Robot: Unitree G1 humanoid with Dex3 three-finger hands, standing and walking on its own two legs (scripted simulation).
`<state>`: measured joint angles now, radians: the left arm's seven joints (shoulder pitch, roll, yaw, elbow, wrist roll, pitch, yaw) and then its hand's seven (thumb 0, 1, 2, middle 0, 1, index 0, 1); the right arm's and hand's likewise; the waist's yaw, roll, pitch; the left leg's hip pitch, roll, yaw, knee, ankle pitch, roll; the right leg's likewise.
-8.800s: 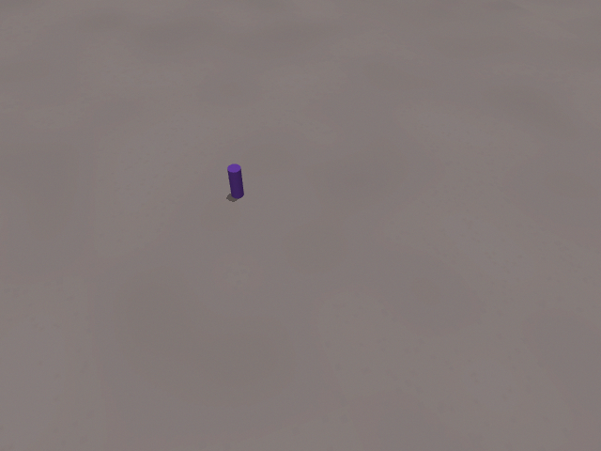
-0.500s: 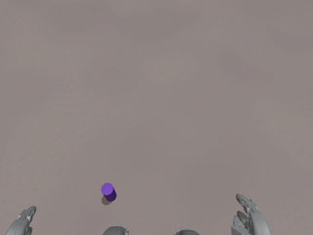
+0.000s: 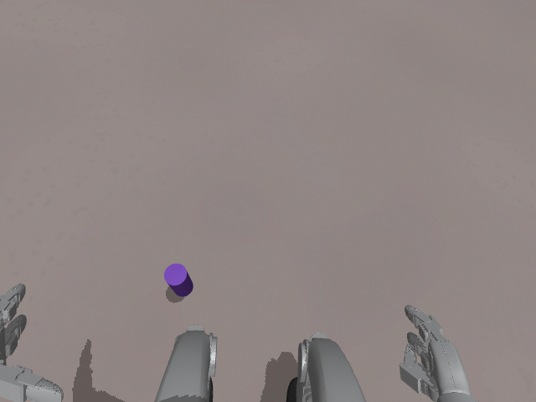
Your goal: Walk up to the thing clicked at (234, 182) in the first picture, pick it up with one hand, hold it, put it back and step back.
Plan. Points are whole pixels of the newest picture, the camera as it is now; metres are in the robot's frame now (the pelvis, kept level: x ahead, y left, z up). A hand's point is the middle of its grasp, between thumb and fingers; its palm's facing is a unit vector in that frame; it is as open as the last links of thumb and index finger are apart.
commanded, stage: go down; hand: left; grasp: from the side
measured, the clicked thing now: (179, 281) +0.40 +0.21 -0.54
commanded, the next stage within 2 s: approach in 1.74 s
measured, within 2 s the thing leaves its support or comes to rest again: neither
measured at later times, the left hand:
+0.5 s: hand (50, 298) +0.28 +0.36 -0.18, palm faces +0.11 -0.98 -0.18, open 17.3 cm
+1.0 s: hand (54, 285) +0.31 +0.37 -0.21, palm faces +0.09 -0.99 -0.14, open 17.5 cm
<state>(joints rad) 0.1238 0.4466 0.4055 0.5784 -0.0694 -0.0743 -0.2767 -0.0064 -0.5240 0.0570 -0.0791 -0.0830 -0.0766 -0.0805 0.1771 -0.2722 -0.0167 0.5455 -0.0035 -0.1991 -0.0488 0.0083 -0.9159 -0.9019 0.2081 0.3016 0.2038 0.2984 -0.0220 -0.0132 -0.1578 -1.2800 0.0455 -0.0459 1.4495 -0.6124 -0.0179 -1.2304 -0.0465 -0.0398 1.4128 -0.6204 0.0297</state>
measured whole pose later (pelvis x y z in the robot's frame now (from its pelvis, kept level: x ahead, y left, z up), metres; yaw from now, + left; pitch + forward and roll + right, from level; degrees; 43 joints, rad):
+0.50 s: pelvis -0.04 +0.00 -0.13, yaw -2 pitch +33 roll -5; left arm -0.28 0.64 0.65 0.89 -0.16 -0.37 -0.57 -0.01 -0.53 0.10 -0.06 -0.11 -0.05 -0.11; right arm 0.10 -0.31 0.02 0.67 -0.02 -0.17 -0.04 0.01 -0.89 -0.90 0.21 0.30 0.20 0.30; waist -0.03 -0.01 -0.15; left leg -1.81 0.05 -0.09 1.90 -0.68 -0.03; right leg -1.75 -0.03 -0.05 1.86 -0.69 0.02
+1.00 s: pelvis -0.06 +0.00 -0.20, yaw -4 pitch +33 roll -6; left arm -0.43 0.76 0.75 0.97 -0.20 -0.38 -0.69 -0.01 -0.56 0.09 -0.05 -0.08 -0.04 -0.09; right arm 0.08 -0.34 0.06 0.68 -0.03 -0.17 -0.03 0.01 -0.92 -0.91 0.21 0.30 0.20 0.30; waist -0.04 -0.02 -0.12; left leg -2.02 0.04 -0.12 2.12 -0.69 -0.03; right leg -1.94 -0.03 -0.05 2.07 -0.70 0.03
